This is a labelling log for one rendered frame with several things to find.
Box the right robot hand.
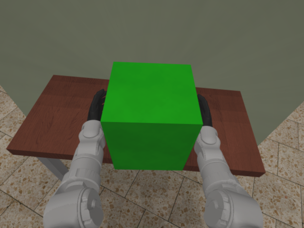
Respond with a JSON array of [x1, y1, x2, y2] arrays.
[[197, 94, 213, 127]]

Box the left robot upper arm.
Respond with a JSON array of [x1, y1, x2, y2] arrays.
[[44, 187, 104, 228]]

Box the left robot hand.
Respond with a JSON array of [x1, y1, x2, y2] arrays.
[[87, 89, 107, 121]]

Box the table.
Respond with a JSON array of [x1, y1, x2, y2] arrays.
[[6, 75, 266, 181]]

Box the right robot upper arm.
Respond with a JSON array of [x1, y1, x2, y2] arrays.
[[203, 188, 263, 228]]

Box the left robot forearm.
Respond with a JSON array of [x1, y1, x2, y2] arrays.
[[43, 120, 105, 226]]

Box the right robot forearm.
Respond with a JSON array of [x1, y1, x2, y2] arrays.
[[194, 126, 251, 199]]

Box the carton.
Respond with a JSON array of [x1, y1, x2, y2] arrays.
[[100, 62, 203, 171]]

